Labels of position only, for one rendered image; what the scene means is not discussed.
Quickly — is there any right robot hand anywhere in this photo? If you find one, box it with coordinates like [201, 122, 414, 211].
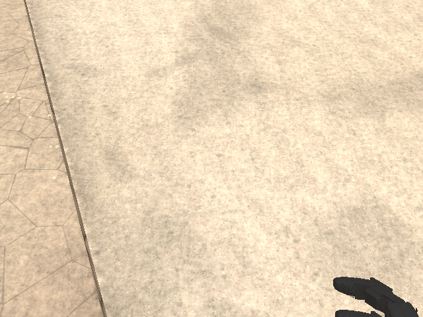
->
[333, 277, 419, 317]

